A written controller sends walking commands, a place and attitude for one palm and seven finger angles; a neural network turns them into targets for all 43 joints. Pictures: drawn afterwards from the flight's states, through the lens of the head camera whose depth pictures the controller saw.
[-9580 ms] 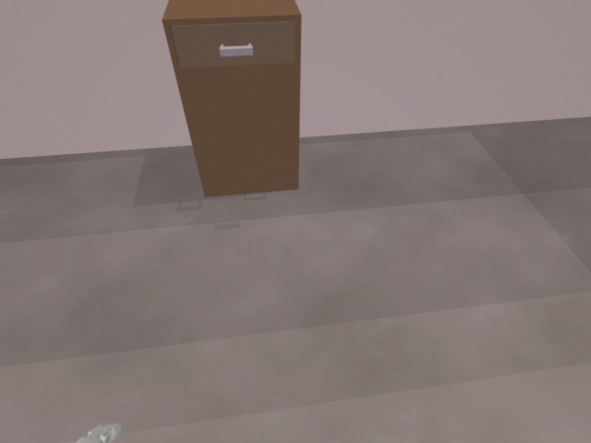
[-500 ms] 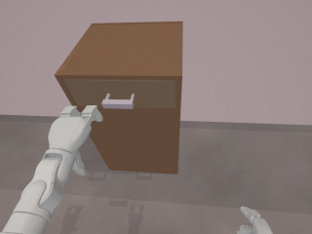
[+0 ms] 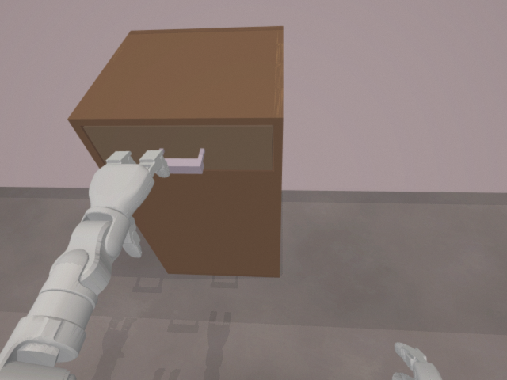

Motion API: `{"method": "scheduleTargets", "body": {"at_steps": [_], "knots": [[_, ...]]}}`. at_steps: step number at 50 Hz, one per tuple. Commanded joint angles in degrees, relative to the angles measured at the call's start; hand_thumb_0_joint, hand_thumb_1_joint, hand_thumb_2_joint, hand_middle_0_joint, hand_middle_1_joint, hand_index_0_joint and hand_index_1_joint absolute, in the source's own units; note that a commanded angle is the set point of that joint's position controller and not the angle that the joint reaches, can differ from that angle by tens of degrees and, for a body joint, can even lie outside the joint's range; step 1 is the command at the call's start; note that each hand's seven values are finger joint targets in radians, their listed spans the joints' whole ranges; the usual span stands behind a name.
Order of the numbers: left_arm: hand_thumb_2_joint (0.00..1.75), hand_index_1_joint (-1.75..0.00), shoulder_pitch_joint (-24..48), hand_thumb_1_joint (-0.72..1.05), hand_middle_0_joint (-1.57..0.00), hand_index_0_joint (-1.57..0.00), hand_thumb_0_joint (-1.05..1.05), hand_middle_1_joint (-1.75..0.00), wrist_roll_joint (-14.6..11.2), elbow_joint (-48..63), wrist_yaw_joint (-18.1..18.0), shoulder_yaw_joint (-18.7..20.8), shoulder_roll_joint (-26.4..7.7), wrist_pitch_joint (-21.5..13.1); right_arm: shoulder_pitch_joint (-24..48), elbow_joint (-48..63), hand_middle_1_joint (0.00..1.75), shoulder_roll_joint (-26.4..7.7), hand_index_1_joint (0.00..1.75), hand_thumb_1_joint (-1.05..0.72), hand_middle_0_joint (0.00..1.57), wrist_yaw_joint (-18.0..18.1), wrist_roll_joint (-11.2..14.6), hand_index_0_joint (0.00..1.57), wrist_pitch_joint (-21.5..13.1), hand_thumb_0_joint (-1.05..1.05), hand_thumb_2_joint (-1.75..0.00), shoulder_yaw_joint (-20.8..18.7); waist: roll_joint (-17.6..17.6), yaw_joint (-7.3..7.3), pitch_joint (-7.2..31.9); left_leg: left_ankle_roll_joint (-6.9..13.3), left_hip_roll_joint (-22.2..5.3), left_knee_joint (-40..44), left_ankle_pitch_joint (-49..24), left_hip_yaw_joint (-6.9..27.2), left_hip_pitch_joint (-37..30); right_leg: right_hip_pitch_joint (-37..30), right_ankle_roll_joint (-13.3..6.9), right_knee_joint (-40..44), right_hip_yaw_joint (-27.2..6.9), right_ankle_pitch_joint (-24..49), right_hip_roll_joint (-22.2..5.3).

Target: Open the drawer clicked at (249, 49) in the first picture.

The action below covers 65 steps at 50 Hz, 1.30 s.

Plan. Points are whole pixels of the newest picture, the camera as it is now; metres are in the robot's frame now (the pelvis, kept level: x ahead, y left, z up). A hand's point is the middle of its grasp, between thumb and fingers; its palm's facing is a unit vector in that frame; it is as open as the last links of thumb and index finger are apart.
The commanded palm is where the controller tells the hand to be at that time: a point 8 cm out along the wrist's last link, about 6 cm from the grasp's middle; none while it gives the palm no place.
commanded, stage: move the hooked fingers above the handle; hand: left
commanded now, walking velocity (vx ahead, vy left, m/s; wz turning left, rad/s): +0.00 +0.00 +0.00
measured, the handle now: (179, 159) +0.57 +0.24 -0.03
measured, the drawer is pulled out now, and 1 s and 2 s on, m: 0.00 0.00 0.00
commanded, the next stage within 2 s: none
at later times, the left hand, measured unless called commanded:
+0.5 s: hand (152, 180) +0.44 +0.24 +0.05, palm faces +0.00 -0.01 -1.00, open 13.9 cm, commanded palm +0.42 +0.24 +0.10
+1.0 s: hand (167, 163) +0.50 +0.23 +0.03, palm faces -0.05 +0.01 -1.00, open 13.9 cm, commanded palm +0.49 +0.23 +0.09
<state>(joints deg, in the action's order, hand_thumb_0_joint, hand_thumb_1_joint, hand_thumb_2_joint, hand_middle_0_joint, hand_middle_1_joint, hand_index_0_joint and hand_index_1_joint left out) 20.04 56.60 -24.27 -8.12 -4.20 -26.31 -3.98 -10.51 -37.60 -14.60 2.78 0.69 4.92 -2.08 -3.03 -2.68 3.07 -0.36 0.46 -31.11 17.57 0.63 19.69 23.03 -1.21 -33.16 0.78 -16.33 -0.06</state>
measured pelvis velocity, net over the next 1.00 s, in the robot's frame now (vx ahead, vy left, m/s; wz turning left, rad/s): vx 0.00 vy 0.02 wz -0.03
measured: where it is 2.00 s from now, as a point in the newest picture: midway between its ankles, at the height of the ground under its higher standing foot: outside the picture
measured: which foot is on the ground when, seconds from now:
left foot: down 0.00-1.00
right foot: down 0.00-1.00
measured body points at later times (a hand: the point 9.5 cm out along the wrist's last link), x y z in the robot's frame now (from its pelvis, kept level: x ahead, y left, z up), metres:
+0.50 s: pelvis +0.00 +0.02 -0.01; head +0.06 +0.00 +0.44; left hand +0.43 +0.23 +0.11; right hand +0.09 -0.24 -0.14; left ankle -0.02 +0.13 -0.73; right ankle +0.00 -0.10 -0.73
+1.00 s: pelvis +0.00 +0.02 -0.02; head +0.09 +0.00 +0.42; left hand +0.49 +0.23 +0.09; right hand +0.01 -0.26 -0.15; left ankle -0.02 +0.13 -0.73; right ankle +0.00 -0.10 -0.73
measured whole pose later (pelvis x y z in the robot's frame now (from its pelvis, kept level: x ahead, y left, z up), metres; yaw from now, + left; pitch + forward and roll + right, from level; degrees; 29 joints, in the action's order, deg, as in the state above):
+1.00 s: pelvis +0.00 +0.02 -0.02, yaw -1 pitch +17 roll +0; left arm 49.6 62.2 -62.1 -15.5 -2.7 -29.1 -2.5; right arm -20.8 -40.5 -15.3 0.8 -0.4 5.5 -4.0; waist -2.4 6.0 6.8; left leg 0.8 -0.1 -40.2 21.1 -0.6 36.2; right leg 38.6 -0.1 -39.0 -0.4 -17.6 0.5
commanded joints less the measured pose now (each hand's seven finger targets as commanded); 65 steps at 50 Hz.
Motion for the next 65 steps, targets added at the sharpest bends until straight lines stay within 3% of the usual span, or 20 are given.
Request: {"method": "scheduleTargets", "body": {"at_steps": [1,4,8,11,14,21,25,30,32,38,42,43,47,49,51,53,55,57,61,65], "knots": [[0.3,-1.2,17.8,-0.5,-0.3,-0.3,0.0,-1.2,0.5,6.8,-2.6,8.5,-13.9,1.6,2.3,7.5,0.3,-6.6,0.3,-0.9,0.2,0.1,0.0,0.2,-1.4,0.0,-0.9,-2.3,4.4,-0.19,17.3,2.3,2.5,1.4,-18.7,-2.7,-0.4,-12.8,-0.7,2.5,-0.6,19.5,0.7],[0.3,-1.2,20.4,-0.5,-0.3,-0.3,0.0,-1.2,0.9,6.2,-2.8,7.9,-14.0,1.5,1.3,7.4,0.3,-6.7,0.3,-0.9,0.2,0.1,0.1,0.2,-1.1,0.0,-0.9,-2.6,4.7,0.31,18.0,2.5,2.3,1.1,-19.1,-2.7,-0.3,-12.2,-0.7,1.8,-0.6,20.1,0.7],[0.3,-1.2,25.1,-0.5,-0.3,-0.3,0.0,-1.2,1.1,8.0,-3.9,5.7,-12.1,0.1,-0.8,7.0,0.3,-6.8,0.3,-0.9,0.2,-0.2,-0.1,0.2,-1.2,0.0,-0.9,-3.3,1.2,1.65,19.8,2.4,1.8,0.0,-22.2,-1.9,-3.3,-9.0,-1.2,1.0,0.0,19.9,1.2],[0.3,-1.2,27.2,-0.5,-0.3,-0.3,0.0,-1.2,1.6,5.5,-4.9,6.8,-13.1,-0.2,-2.2,6.3,0.3,-7.1,0.3,-0.9,0.2,-0.2,-0.2,0.2,-1.0,0.0,-0.9,-3.5,1.8,2.09,20.1,2.2,1.8,-0.6,-22.5,-1.4,-2.5,-7.9,-1.3,0.4,0.4,18.9,1.5],[0.3,-1.2,31.6,-0.5,-0.3,-0.3,0.0,-1.2,2.5,0.1,-6.1,5.2,-11.9,0.3,-3.6,5.0,0.3,-7.0,0.3,-0.9,0.2,-0.3,0.0,0.2,-1.0,0.0,-0.9,-3.5,2.0,3.3,18.1,2.1,1.6,-0.8,-20.3,-1.3,-1.8,-4.5,-1.3,0.3,0.8,16.3,1.6],[0.3,-1.2,38.0,-0.5,-0.3,-0.3,0.0,-1.2,3.7,-8.2,-7.4,5.2,-12.8,1.5,-6.2,4.6,0.3,-7.4,0.3,-0.9,0.2,-0.6,-0.3,0.2,-0.6,0.0,-0.9,-3.7,1.1,3.5,23.1,2.0,1.6,-2.0,-22.1,-1.2,-1.2,-4.7,-1.6,-0.9,0.8,17.2,1.9],[0.3,-1.2,39.6,-0.5,-0.3,-0.3,0.0,-1.2,3.7,-12.9,-6.9,3.6,-11.1,1.7,-7.6,4.3,0.3,-7.6,0.3,-0.9,0.2,-0.9,-0.3,0.2,-0.3,0.0,-0.9,-3.8,2.5,4.48,21.7,2.3,1.2,-2.5,-21.8,-1.6,-0.1,-3.1,-1.3,-1.0,0.7,17.7,1.9],[0.3,-1.2,44.2,-0.5,-0.3,-0.3,0.0,-1.2,4.8,-16.2,-7.1,4.2,-12.9,0.7,-9.6,3.9,0.3,-8.0,0.3,-0.9,0.2,-0.7,-0.5,0.2,0.0,0.0,-0.9,-3.9,2.6,5.75,21.4,2.4,1.1,-3.2,-20.7,-1.4,1.7,-1.4,-1.3,-1.4,0.5,17.0,2.0],[0.3,-1.2,46.4,-0.5,-0.3,-0.3,0.0,-1.2,4.7,-16.2,-7.5,5.2,-13.9,-0.1,-10.7,3.8,0.3,-8.0,0.3,-0.9,0.2,-0.7,-0.7,0.2,-0.1,0.0,-0.9,-4.2,2.8,5.99,23.6,2.7,1.2,-3.9,-21.3,-1.5,1.7,-1.9,-1.1,-1.5,0.1,17.8,2.0],[0.3,-1.2,50.8,-0.5,-0.3,-0.3,0.0,-1.2,5.8,-19.0,-10.4,7.8,-17.6,-1.1,-13.0,2.4,0.3,-8.2,0.3,-0.9,0.2,-0.8,-1.3,0.2,-0.3,0.0,-0.9,-4.5,-0.6,6.77,26.5,2.5,1.3,-5.7,-22.0,-1.7,3.3,-0.8,-1.1,-3.2,-0.2,18.9,2.1],[0.3,-1.2,52.6,-0.5,-0.3,-0.3,0.0,-1.2,5.9,-24.6,-11.0,6.4,-17.1,0.7,-14.5,1.5,0.3,-8.7,0.3,-0.9,0.2,-1.1,-1.3,0.2,-0.5,0.0,-0.9,-4.5,1.1,8.55,25.7,2.7,1.3,-6.2,-20.1,-1.9,6.1,0.1,-0.8,-3.1,-0.1,18.7,2.3],[0.3,-1.2,52.5,-0.5,-0.3,-0.3,0.0,-1.2,6.0,-24.9,-11.0,6.7,-17.5,1.1,-14.8,1.5,0.3,-8.9,0.3,-0.9,0.2,-1.1,-1.3,0.2,-0.4,0.0,-0.9,-4.6,0.7,8.14,26.9,2.6,1.3,-6.3,-20.5,-2.1,5.9,-0.2,-0.8,-3.3,-0.2,19.0,2.2],[0.3,-1.2,56.0,-0.5,-0.3,-0.3,0.0,-1.2,5.6,-26.8,-9.5,3.1,-14.0,1.5,-16.6,0.8,0.3,-9.1,0.3,-0.9,0.2,-1.3,-1.4,0.2,-0.5,0.0,-0.9,-4.8,0.2,10.19,27.5,2.8,1.0,-7.2,-22.3,-1.8,4.8,1.6,-0.6,-3.1,-0.2,20.0,2.5],[0.3,-1.2,56.1,-0.5,-0.3,-0.3,0.0,-1.2,5.6,-27.3,-8.9,3.8,-14.7,1.2,-17.1,0.6,0.3,-9.3,0.3,-0.9,0.2,-1.3,-1.5,0.2,-0.5,0.0,-0.9,-4.9,0.1,10.14,28.1,2.8,0.9,-7.5,-22.0,-1.6,4.5,2.0,-0.5,-3.2,-0.4,19.5,2.6],[0.3,-1.2,59.0,-0.5,-0.3,-0.3,0.0,-1.2,5.5,-27.8,-8.7,3.7,-15.3,0.5,-17.7,0.3,0.3,-9.5,0.3,-0.9,0.2,-1.0,-1.5,0.2,-0.5,0.0,-0.9,-4.7,1.0,11.28,27.0,3.0,1.0,-7.7,-20.8,-1.4,5.9,2.7,-0.5,-3.0,-0.4,19.0,2.6],[0.3,-1.2,59.8,-0.5,-0.3,-0.3,0.0,-1.2,6.2,-28.4,-9.1,6.2,-18.9,-0.2,-18.4,0.0,0.3,-9.7,0.3,-0.9,0.2,-0.9,-1.6,0.2,-0.6,0.0,-0.9,-4.6,-0.1,10.77,27.3,3.0,1.0,-8.0,-20.2,-1.3,7.1,3.0,-0.6,-3.8,-0.6,18.6,2.6],[0.3,-1.2,59.0,-0.5,-0.3,-0.3,0.0,-1.2,6.4,-27.7,-9.8,6.5,-18.7,-0.6,-18.4,0.4,0.3,-9.5,0.3,-0.9,0.2,-1.1,-2.1,0.2,-0.6,0.0,-0.9,-4.5,-1.8,10.12,29.5,2.9,1.0,-8.6,-21.8,-1.6,6.4,2.8,-0.7,-4.4,-0.6,19.5,2.7],[0.3,-1.2,57.6,-0.5,-0.3,-0.3,0.0,-1.2,6.7,-28.2,-10.6,9.5,-22.5,-0.6,-18.4,0.4,0.3,-9.7,0.3,-0.9,0.2,-1.2,-2.3,0.2,-0.4,0.0,-0.9,-4.3,-2.9,9.07,31.1,2.8,1.0,-9.2,-23.2,-1.8,7.6,1.6,-0.7,-5.5,-0.5,20.9,2.5],[0.3,-1.2,52.0,-0.5,-0.3,-0.3,0.0,-1.2,6.5,-29.9,-11.4,11.5,-23.8,1.4,-17.9,0.8,0.3,-10.0,0.3,-0.9,0.2,-1.8,-2.6,0.2,0.2,0.0,-0.9,-4.1,-1.0,7.32,32.4,2.7,0.8,-9.4,-26.5,-2.4,9.2,-1.4,-0.5,-6.1,-0.3,24.6,2.6],[0.3,-1.2,49.7,-0.5,-0.3,-0.3,0.0,-1.2,6.1,-29.1,-10.1,9.2,-21.4,2.5,-17.7,1.5,0.3,-10.0,0.3,-0.9,0.2,-1.8,-1.8,0.2,0.4,0.0,-0.9,-4.5,0.9,7.75,30.7,2.9,0.6,-8.4,-24.4,-3.0,9.2,-2.4,-0.2,-4.7,-0.4,24.4,2.5]]}}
